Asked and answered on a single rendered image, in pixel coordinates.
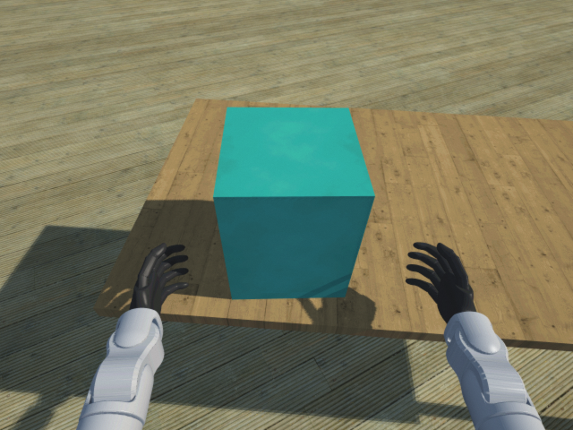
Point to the left robot forearm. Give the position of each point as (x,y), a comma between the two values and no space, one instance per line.
(119,394)

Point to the right robot forearm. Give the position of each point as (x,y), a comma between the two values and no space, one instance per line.
(493,390)

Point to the robot right hand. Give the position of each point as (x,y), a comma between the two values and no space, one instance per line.
(451,291)

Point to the robot left hand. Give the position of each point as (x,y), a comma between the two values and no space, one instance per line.
(149,290)

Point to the table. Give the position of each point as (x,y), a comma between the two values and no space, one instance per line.
(496,190)

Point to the carton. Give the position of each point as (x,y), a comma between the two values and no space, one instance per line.
(292,198)

